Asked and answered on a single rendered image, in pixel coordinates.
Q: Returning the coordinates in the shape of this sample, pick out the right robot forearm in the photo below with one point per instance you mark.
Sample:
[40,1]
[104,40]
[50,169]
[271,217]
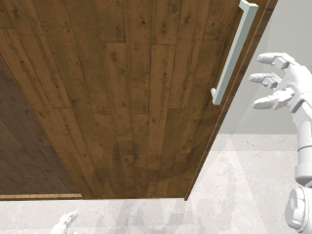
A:
[301,112]

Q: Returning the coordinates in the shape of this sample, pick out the handle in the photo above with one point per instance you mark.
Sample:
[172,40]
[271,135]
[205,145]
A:
[244,27]

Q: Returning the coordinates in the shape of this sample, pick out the right robot upper arm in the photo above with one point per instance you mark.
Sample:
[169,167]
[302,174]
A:
[298,211]

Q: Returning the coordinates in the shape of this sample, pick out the wardrobe door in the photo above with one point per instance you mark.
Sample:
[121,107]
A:
[29,165]
[122,88]

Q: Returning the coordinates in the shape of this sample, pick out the robot right hand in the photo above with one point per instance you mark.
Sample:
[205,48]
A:
[297,81]

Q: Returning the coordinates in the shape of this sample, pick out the robot left hand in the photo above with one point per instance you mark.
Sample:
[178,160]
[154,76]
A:
[63,223]

